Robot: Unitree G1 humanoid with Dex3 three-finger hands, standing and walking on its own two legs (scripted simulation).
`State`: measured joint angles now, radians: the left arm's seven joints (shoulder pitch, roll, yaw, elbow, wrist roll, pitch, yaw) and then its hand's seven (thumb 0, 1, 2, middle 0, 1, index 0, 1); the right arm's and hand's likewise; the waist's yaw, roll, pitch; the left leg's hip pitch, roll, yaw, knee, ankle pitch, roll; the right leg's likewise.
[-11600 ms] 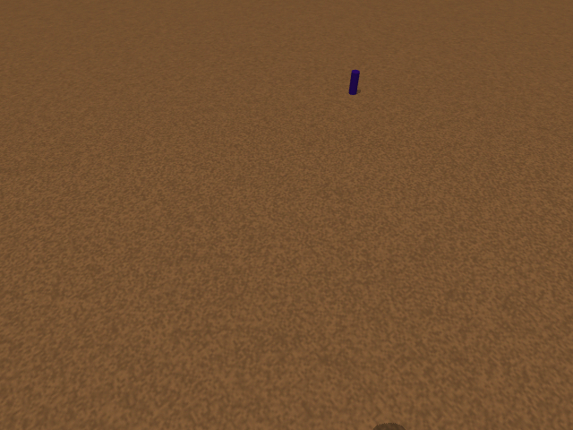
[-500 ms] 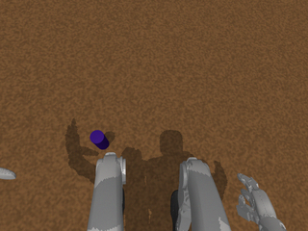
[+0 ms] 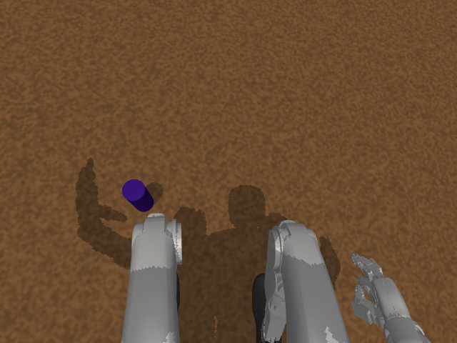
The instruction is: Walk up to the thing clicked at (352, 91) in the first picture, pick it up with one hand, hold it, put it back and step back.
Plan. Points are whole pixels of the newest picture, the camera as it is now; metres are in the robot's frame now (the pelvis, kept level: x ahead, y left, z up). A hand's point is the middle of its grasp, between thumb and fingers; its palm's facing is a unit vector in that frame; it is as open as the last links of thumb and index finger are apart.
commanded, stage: go down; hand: left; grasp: from the side
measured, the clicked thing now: (139, 196) +0.40 +0.24 -0.34
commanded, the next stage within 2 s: approach in 0.56 s
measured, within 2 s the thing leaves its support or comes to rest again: neither
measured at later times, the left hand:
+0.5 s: hand out of the picture +0.32 +0.42 -0.03, palm faces +0.17 -0.98 -0.15, open 17.4 cm
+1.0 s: hand (22, 200) +0.33 +0.39 -0.12, palm faces +0.16 -0.99 -0.02, open 17.5 cm
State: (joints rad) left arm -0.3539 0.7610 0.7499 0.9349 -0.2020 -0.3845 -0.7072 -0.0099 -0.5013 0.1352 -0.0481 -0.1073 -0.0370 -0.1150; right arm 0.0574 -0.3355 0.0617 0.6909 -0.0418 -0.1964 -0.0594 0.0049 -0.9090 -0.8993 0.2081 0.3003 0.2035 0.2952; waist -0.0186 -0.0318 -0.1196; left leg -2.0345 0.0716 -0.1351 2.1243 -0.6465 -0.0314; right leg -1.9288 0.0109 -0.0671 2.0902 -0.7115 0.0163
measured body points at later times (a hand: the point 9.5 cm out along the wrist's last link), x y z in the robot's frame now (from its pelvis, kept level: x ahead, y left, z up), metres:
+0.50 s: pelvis -0.01 +0.00 -0.03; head +0.19 +0.06 +0.37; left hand +0.30 +0.47 -0.02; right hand +0.19 -0.27 -0.13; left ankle +0.09 +0.14 -0.39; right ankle +0.09 -0.13 -0.39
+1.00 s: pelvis -0.01 +0.00 -0.08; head +0.20 +0.09 +0.31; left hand +0.32 +0.44 -0.12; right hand +0.20 -0.26 -0.16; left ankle +0.09 +0.14 -0.39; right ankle +0.09 -0.13 -0.39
